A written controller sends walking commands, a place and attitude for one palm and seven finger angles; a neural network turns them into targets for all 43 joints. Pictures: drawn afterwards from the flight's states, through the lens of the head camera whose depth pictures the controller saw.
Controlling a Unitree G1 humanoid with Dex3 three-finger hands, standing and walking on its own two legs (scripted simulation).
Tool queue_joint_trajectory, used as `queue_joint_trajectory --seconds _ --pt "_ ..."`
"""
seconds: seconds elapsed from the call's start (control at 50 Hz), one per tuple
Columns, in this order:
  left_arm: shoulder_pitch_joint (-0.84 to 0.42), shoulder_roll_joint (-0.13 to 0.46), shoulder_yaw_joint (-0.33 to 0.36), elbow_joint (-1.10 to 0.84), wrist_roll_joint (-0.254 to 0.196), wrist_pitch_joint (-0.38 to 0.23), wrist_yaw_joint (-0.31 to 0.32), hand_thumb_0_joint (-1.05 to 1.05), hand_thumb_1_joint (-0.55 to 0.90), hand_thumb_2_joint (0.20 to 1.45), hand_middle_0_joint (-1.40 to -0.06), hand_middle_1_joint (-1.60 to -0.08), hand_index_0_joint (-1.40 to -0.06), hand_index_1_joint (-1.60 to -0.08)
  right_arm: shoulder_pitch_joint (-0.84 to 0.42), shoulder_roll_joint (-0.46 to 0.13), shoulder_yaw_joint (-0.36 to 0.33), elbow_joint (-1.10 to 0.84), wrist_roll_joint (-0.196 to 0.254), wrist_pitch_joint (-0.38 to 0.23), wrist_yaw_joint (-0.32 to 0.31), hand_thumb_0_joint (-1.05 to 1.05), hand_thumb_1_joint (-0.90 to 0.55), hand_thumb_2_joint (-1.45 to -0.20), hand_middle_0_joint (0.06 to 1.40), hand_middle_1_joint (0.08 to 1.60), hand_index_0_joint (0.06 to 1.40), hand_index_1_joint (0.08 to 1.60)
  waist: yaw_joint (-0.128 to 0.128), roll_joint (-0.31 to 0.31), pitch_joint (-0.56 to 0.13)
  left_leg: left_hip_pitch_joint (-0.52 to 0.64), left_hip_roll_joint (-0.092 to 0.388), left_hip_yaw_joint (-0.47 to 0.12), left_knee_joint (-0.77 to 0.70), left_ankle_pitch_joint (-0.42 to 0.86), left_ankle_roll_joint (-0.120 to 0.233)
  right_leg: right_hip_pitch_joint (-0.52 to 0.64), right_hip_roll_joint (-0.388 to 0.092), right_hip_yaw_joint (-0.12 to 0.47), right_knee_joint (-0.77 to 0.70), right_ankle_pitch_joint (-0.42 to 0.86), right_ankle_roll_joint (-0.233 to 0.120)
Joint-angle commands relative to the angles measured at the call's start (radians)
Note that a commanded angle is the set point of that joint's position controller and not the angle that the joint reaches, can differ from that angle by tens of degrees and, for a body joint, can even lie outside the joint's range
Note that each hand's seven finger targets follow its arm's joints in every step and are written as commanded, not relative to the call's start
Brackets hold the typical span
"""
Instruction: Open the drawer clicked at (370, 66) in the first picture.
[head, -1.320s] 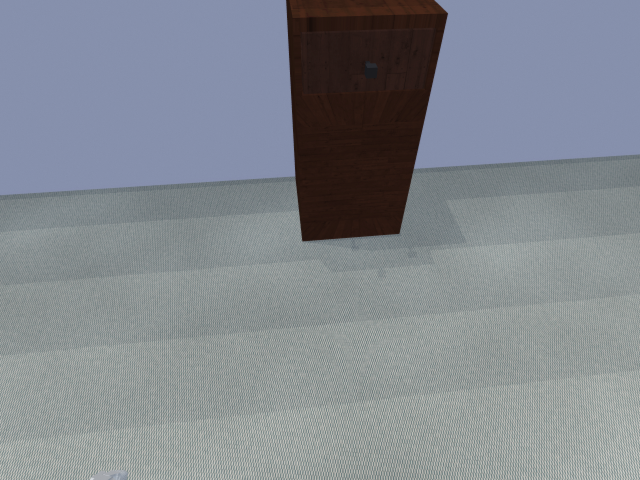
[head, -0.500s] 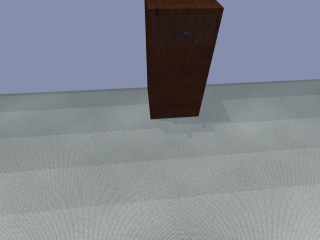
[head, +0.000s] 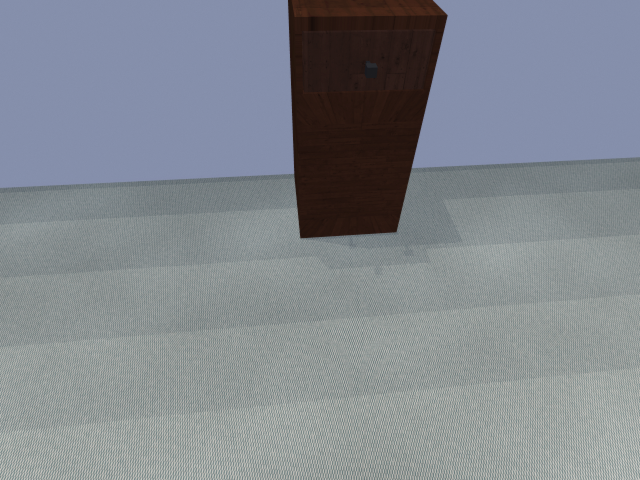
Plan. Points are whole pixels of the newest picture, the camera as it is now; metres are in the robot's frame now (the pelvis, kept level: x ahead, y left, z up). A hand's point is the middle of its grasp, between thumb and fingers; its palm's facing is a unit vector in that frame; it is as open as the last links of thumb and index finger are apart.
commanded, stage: look at it before walking up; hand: left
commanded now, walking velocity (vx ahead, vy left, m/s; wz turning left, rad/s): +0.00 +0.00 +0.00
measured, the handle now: (369, 68) +1.21 -0.07 -0.01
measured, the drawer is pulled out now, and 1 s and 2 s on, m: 0.00 0.00 0.00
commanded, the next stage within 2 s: walk to a spot facing it in 0.12 s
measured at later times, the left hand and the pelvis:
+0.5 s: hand out of the picture +0.06 +0.21 -0.18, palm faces -0.09 -0.96 -0.28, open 7.4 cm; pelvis -0.01 -0.01 -0.01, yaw -6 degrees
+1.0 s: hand out of the picture +0.08 +0.19 -0.17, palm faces -0.24 -0.95 -0.20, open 7.4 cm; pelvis +0.02 +0.01 +0.00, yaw -21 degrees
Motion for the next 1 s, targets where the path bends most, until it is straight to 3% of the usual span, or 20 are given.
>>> queue_joint_trajectory --seconds 0.0,0.24,0.3,0.34,0.42,0.46,0.5,0.52,0.54,0.56,0.58,0.6,0.62,0.64,0.66,0.68,0.78,0.86,0.94,0.98 --pt "-0.033 0.204 0.036 -0.063 0.002 -0.024 0.014 0.0 0.9 0.9 -0.2 -0.3 -0.2 -0.3 -0.045 -0.201 -0.04 -0.063 0.005 -0.027 -0.013 0.0 -0.9 -0.9 0.2 0.3 0.2 0.3 -0.002 0.008 -0.036 0.003 0.117 -0.099 -0.064 0.112 0.03 -0.006 -0.105 0.101 -0.075 0.077 -0.034" --pt "-0.042 0.205 0.041 -0.073 0.002 -0.019 0.013 0.0 0.9 0.9 -0.2 -0.3 -0.2 -0.3 -0.038 -0.202 -0.043 -0.062 0.003 -0.024 -0.018 0.0 -0.9 -0.9 0.2 0.3 0.2 0.3 -0.005 0.001 -0.025 0.027 0.125 -0.075 -0.049 0.118 0.025 -0.03 -0.101 0.117 -0.072 0.114 -0.037" --pt "0.018 0.102 0.03 -0.081 0.002 0.013 0.017 0.0 0.9 0.9 -0.2 -0.3 -0.2 -0.3 0.028 -0.085 -0.032 -0.069 0.001 -0.003 -0.024 0.0 -0.9 -0.9 0.2 0.3 0.2 0.3 -0.012 -0.016 -0.032 0.028 0.13 -0.023 0.015 0.114 0.008 -0.083 -0.094 0.139 -0.01 0.176 -0.028" --pt "0.029 0.106 0.039 -0.108 0.005 0.027 0.014 0.0 0.9 0.9 -0.2 -0.3 -0.2 -0.3 0.043 -0.093 -0.043 -0.094 0.001 0.007 -0.029 0.0 -0.9 -0.9 0.2 0.3 0.2 0.3 -0.013 -0.007 -0.018 0.007 0.142 -0.012 0.038 0.082 0.011 -0.125 -0.08 0.153 0.036 0.179 -0.03" --pt "0.049 0.093 0.056 -0.165 0.009 0.04 0.004 0.0 0.9 0.9 -0.2 -0.3 -0.2 -0.3 0.039 -0.111 -0.069 -0.151 -0.001 0.015 -0.032 0.0 -0.9 -0.9 0.2 0.3 0.2 0.3 -0.009 0.041 -0.023 -0.024 0.196 -0.031 0.041 -0.007 0.039 -0.206 -0.031 0.146 0.147 0.116 -0.026" --pt "0.069 0.073 0.061 -0.182 0.009 0.042 -0.001 0.0 0.9 0.9 -0.2 -0.3 -0.2 -0.3 0.029 -0.121 -0.081 -0.175 -0.001 0.014 -0.033 0.0 -0.9 -0.9 0.2 0.3 0.2 0.3 -0.003 0.112 -0.035 -0.046 0.254 -0.064 0.019 -0.003 0.073 -0.222 0.002 0.103 0.265 0.072 -0.017" --pt "0.107 0.043 0.068 -0.192 0.009 0.045 -0.006 0.0 0.9 0.9 -0.2 -0.3 -0.2 -0.3 0.006 -0.121 -0.091 -0.195 -0.002 0.009 -0.032 0.0 -0.9 -0.9 0.2 0.3 0.2 0.3 0.017 0.178 -0.046 -0.072 0.328 -0.078 0.014 0.096 0.125 -0.217 0.023 0.035 0.401 -0.143 -0.002" --pt "0.126 0.03 0.072 -0.195 0.008 0.046 -0.008 0.0 0.9 0.9 -0.2 -0.3 -0.2 -0.3 -0.005 -0.115 -0.094 -0.205 -0.002 0.008 -0.031 0.0 -0.9 -0.9 0.2 0.3 0.2 0.3 0.026 0.194 -0.05 -0.09 0.351 -0.06 0.034 0.14 0.141 -0.195 0.007 0.01 0.42 -0.21 0.002" --pt "0.154 0.025 0.077 -0.195 0.009 0.043 -0.01 0.0 0.9 0.9 -0.2 -0.3 -0.2 -0.3 -0.02 -0.109 -0.097 -0.215 -0.004 0.009 -0.031 0.0 -0.9 -0.9 0.2 0.3 0.2 0.3 0.043 0.177 -0.04 -0.13 0.341 -0.016 0.099 0.165 0.126 -0.145 -0.007 0.008 0.367 -0.188 -0.001" --pt "0.198 0.039 0.085 -0.188 0.013 0.035 -0.01 0.0 0.9 0.9 -0.2 -0.3 -0.2 -0.3 -0.031 -0.101 -0.098 -0.224 -0.004 0.015 -0.03 0.0 -0.9 -0.9 0.2 0.3 0.2 0.3 0.066 0.081 -0.036 -0.192 0.284 0.043 0.242 0.124 0.078 -0.077 -0.019 0.041 0.235 -0.038 -0.014" --pt "0.222 0.115 0.101 -0.195 0.026 0.019 -0.001 0.0 0.9 0.9 -0.2 -0.3 -0.2 -0.3 -0.012 -0.035 -0.091 -0.243 0.002 0.024 -0.027 0.0 -0.9 -0.9 0.2 0.3 0.2 0.3 0.066 -0.21 -0.038 -0.332 0.128 0.159 0.53 -0.115 -0.02 -0.028 -0.195 0.354 0.029 0.164 -0.08" --pt "0.247 0.158 0.107 -0.197 0.015 0.017 0.009 0.0 0.9 0.9 -0.2 -0.3 -0.2 -0.3 -0.035 0.001 -0.079 -0.267 0.001 0.029 -0.026 0.0 -0.9 -0.9 0.2 0.3 0.2 0.3 0.076 -0.329 -0.02 -0.427 0.027 0.079 0.697 -0.395 -0.045 -0.073 -0.309 0.588 -0.115 0.198 -0.158" --pt "0.233 0.14 0.108 -0.205 0.01 0.018 0.018 0.0 0.9 0.9 -0.2 -0.3 -0.2 -0.3 -0.046 -0.015 -0.08 -0.265 0.0 0.035 -0.025 0.0 -0.9 -0.9 0.2 0.3 0.2 0.3 0.076 -0.266 -0.016 -0.44 0.053 -0.025 0.766 -0.36 -0.034 -0.105 -0.294 0.619 -0.183 -0.045 -0.176" --pt "0.174 0.113 0.105 -0.216 0.009 0.019 0.016 0.0 0.9 0.9 -0.2 -0.3 -0.2 -0.3 -0.04 -0.021 -0.086 -0.256 -0.003 0.031 -0.021 0.0 -0.9 -0.9 0.2 0.3 0.2 0.3 0.04 -0.173 0.02 -0.469 0.073 -0.042 0.792 -0.268 -0.034 -0.107 -0.255 0.586 -0.183 -0.203 -0.179" --pt "0.142 0.092 0.101 -0.227 0.006 0.013 0.014 0.0 0.9 0.9 -0.2 -0.3 -0.2 -0.3 -0.012 -0.03 -0.086 -0.244 -0.008 0.025 -0.013 0.0 -0.9 -0.9 0.2 0.3 0.2 0.3 0.023 -0.108 -0.001 -0.456 0.092 -0.03 0.772 -0.207 -0.039 -0.092 -0.221 0.532 -0.171 -0.252 -0.175" --pt "0.129 0.077 0.099 -0.233 0.006 0.006 0.012 0.0 0.9 0.9 -0.2 -0.3 -0.2 -0.3 0.009 -0.019 -0.087 -0.233 -0.013 0.021 -0.008 0.0 -0.9 -0.9 0.2 0.3 0.2 0.3 0.011 -0.091 -0.024 -0.438 0.091 -0.015 0.748 -0.16 -0.046 -0.079 -0.188 0.476 -0.167 -0.265 -0.166" --pt "0.201 0.067 0.108 -0.207 0.011 -0.019 0.003 0.0 0.9 0.9 -0.2 -0.3 -0.2 -0.3 -0.002 0.013 -0.088 -0.242 -0.015 0.006 0.0 0.0 -0.9 -0.9 0.2 0.3 0.2 0.3 0.034 -0.119 -0.033 -0.445 0.073 0.019 0.632 -0.141 -0.056 -0.027 -0.153 0.453 -0.178 -0.295 -0.183" --pt "0.238 0.066 0.111 -0.196 0.015 -0.023 0.0 0.0 0.9 0.9 -0.2 -0.3 -0.2 -0.3 -0.031 0.03 -0.083 -0.27 -0.009 -0.011 0.001 0.0 -0.9 -0.9 0.2 0.3 0.2 0.3 0.051 -0.134 -0.034 -0.406 0.048 0.029 0.477 -0.177 -0.051 -0.01 -0.143 0.487 -0.174 -0.283 -0.202" --pt "0.198 0.078 0.119 -0.215 0.017 -0.015 -0.001 0.0 0.9 0.9 -0.2 -0.3 -0.2 -0.3 0.004 0.038 -0.079 -0.281 0.002 -0.029 -0.006 0.0 -0.9 -0.9 0.2 0.3 0.2 0.3 0.037 -0.173 -0.038 -0.215 0.004 0.036 0.279 -0.199 -0.03 -0.117 -0.115 0.501 -0.139 -0.224 -0.197" --pt "0.133 0.067 0.12 -0.236 0.012 -0.008 -0.003 0.0 0.9 0.9 -0.2 -0.3 -0.2 -0.3 0.126 0.026 -0.08 -0.246 0.006 -0.043 -0.017 0.0 -0.9 -0.9 0.2 0.3 0.2 0.3 -0.023 -0.135 -0.066 0.06 -0.003 0.039 0.066 -0.122 -0.021 -0.281 -0.045 0.444 -0.036 -0.252 -0.145"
